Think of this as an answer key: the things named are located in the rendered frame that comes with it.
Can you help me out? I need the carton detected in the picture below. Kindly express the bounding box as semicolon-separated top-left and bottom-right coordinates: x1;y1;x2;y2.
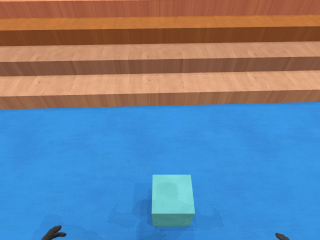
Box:
151;174;195;227

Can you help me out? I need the robot left hand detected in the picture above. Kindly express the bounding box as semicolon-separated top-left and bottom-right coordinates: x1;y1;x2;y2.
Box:
41;225;67;240

